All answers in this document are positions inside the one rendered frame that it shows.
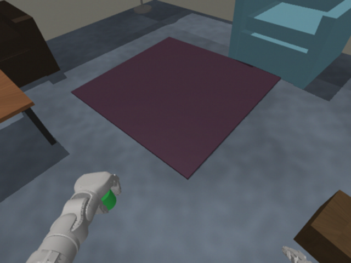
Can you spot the coffee table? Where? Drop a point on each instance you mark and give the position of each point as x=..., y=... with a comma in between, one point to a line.
x=13, y=101

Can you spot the left robot hand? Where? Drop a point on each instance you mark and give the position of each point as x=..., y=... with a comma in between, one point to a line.
x=99, y=183

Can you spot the floor lamp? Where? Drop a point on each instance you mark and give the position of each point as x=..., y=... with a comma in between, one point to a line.
x=142, y=8

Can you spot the armchair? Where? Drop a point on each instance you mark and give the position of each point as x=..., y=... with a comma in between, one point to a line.
x=293, y=39

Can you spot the sofa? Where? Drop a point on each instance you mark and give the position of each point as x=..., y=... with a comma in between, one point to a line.
x=24, y=55

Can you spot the right robot hand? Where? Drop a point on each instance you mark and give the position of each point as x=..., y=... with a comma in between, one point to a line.
x=294, y=256

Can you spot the left robot arm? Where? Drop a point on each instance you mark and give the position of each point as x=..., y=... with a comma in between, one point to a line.
x=69, y=231

